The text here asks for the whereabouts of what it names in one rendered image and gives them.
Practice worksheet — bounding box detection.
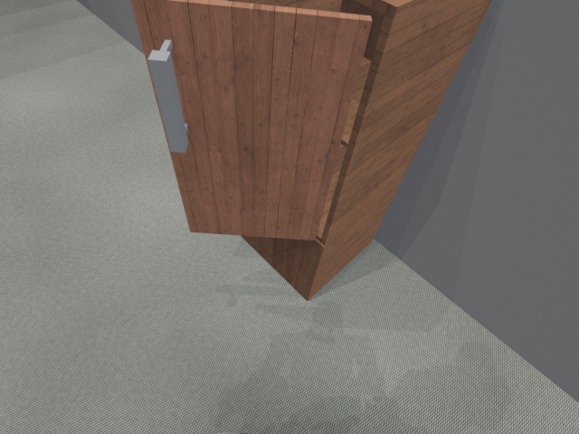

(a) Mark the cupboard door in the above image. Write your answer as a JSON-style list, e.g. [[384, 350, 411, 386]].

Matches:
[[130, 0, 373, 241]]

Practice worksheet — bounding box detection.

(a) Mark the handle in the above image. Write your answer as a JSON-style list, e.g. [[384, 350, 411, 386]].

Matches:
[[147, 40, 188, 153]]

